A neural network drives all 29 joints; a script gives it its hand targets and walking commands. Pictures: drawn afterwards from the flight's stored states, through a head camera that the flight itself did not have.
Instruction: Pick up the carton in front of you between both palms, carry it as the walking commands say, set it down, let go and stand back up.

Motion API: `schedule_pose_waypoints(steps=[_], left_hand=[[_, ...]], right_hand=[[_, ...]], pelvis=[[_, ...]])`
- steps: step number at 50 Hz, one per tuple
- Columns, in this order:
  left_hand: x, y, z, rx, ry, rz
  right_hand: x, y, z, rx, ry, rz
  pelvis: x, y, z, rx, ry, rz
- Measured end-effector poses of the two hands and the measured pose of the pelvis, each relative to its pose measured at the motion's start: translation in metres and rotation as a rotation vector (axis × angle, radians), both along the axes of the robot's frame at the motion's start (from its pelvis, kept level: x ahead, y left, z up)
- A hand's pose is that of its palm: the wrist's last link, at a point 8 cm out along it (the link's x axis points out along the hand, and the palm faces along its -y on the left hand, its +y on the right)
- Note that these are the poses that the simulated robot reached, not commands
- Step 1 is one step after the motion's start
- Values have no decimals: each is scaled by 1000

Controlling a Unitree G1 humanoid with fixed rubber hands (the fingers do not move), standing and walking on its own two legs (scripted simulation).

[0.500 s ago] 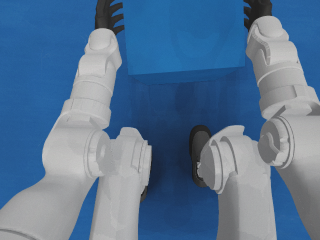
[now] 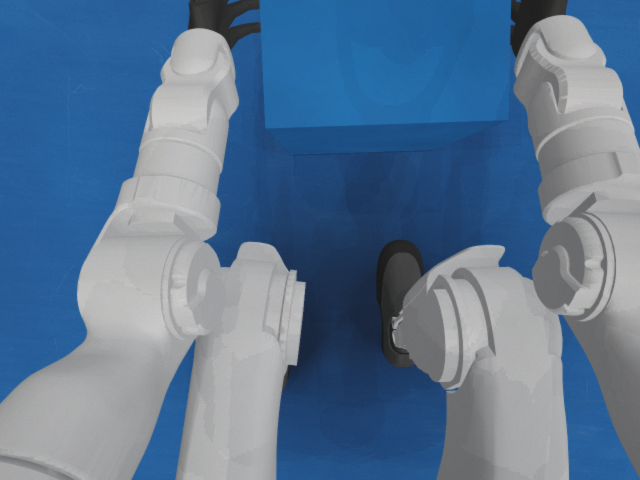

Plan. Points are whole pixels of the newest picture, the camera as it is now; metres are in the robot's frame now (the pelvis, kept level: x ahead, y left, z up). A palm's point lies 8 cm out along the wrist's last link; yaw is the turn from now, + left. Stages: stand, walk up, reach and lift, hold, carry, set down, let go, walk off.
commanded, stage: set down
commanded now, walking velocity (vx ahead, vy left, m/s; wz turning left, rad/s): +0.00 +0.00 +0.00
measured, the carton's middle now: (369, 54) +0.53 -0.05 -0.23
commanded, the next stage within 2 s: let go in 1.56 s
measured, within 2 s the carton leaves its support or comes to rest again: neither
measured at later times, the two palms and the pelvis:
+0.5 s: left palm (173, 48) +0.53 +0.16 -0.17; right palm (551, 43) +0.52 -0.23 -0.18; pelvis +0.00 +0.00 +0.00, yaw +0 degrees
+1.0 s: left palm out of the picture +0.54 +0.15 -0.01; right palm out of the picture +0.53 -0.23 -0.01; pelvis +0.02 +0.00 +0.10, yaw +0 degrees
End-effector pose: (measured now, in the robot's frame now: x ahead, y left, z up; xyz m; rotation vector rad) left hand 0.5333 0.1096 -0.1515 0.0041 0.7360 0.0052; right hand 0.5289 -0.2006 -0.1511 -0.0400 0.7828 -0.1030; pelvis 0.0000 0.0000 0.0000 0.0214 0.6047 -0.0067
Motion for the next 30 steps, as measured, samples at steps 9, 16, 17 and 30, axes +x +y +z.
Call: schedule_pose_waypoints(steps=[9, 16, 17, 30], left_hand=[[0, 1, -1, -3, -5, -26], [-4, 11, -11, 56, 3, -32], [-5, 16, -16, 66, 13, -16], [9, 43, -3, 81, -52, 30]], right_hand=[[-1, -1, -1, 21, -5, -3], [-9, -7, -16, -7, 11, -30], [-12, -11, -20, -15, 22, -47], [-1, -28, -9, -25, -78, -98]], pelvis=[[-3, 0, -2, 0, -25, -1], [-4, 0, 0, 4, -43, 0], [-4, 0, 1, 4, -45, -1], [5, 2, 4, -5, -3, 4]])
